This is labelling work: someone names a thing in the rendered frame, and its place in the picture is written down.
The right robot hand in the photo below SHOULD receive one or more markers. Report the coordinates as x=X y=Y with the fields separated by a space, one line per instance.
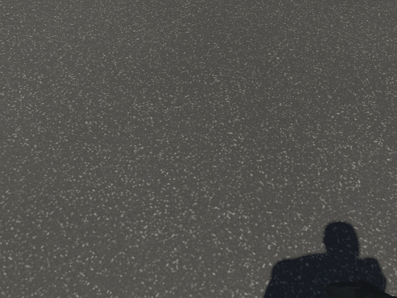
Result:
x=359 y=289

